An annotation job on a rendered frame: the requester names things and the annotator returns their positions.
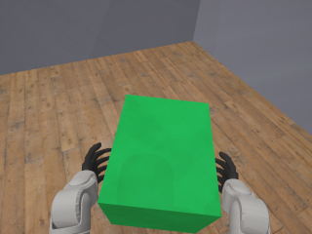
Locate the robot right hand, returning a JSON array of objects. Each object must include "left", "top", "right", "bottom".
[{"left": 214, "top": 151, "right": 239, "bottom": 194}]

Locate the right robot forearm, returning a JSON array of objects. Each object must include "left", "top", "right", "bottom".
[{"left": 221, "top": 178, "right": 271, "bottom": 234}]

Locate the left robot forearm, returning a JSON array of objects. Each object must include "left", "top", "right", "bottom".
[{"left": 49, "top": 170, "right": 98, "bottom": 234}]

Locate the carton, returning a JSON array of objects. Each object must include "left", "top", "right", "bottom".
[{"left": 97, "top": 95, "right": 222, "bottom": 234}]

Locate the robot left hand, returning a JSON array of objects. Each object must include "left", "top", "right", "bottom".
[{"left": 82, "top": 142, "right": 112, "bottom": 184}]

